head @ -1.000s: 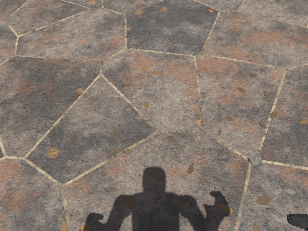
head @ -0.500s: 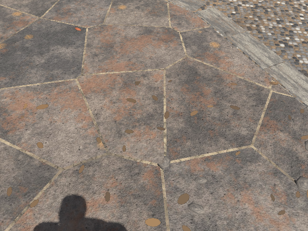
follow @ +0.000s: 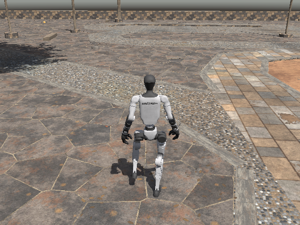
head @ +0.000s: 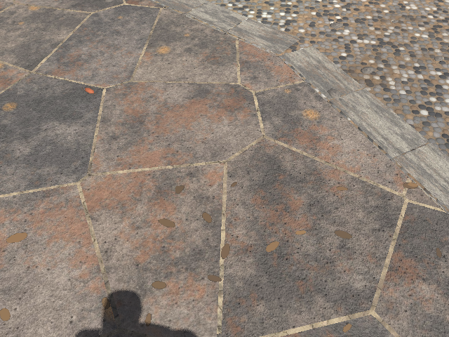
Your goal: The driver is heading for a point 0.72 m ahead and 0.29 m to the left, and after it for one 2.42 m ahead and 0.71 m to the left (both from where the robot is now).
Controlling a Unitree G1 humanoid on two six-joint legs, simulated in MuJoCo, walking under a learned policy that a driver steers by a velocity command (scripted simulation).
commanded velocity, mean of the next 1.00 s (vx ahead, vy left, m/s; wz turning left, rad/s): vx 0.99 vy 0.00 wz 0.66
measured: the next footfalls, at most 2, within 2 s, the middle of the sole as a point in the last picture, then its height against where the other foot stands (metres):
left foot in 0.22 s outside the picture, level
right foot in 0.64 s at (237, 249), level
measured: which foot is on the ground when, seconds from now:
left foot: up 0.00-0.20, down 0.22-0.62, up 0.64-1.00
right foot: down 0.00-0.22, up 0.24-0.62, down 0.64-1.00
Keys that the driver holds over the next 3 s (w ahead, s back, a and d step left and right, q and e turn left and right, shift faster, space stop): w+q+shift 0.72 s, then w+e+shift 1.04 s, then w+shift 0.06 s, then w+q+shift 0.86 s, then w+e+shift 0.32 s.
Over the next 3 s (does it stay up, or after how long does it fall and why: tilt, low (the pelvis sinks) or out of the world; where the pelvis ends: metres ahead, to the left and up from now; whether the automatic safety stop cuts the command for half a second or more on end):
stays up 2.45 0.77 0.00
